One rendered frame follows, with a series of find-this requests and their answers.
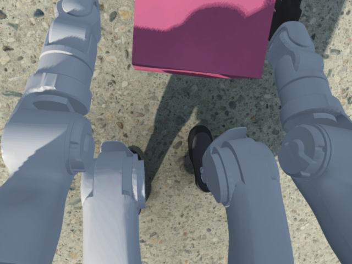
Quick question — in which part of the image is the right robot foot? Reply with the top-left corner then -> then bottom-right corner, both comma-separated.
188,125 -> 213,193

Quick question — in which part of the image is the robot left upper arm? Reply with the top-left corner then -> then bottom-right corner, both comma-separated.
0,108 -> 95,264

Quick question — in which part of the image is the robot right upper arm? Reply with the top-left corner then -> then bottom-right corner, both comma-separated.
278,122 -> 352,264

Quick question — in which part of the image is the right robot hand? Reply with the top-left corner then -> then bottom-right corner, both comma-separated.
268,0 -> 302,41

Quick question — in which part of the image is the left robot forearm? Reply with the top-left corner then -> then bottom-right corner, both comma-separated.
1,0 -> 101,166

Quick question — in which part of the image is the carton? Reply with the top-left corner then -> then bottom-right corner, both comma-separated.
132,0 -> 276,79

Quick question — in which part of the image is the left robot thigh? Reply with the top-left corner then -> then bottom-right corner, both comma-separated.
82,151 -> 146,264

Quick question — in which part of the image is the right robot forearm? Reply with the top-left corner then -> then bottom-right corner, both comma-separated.
267,21 -> 352,133

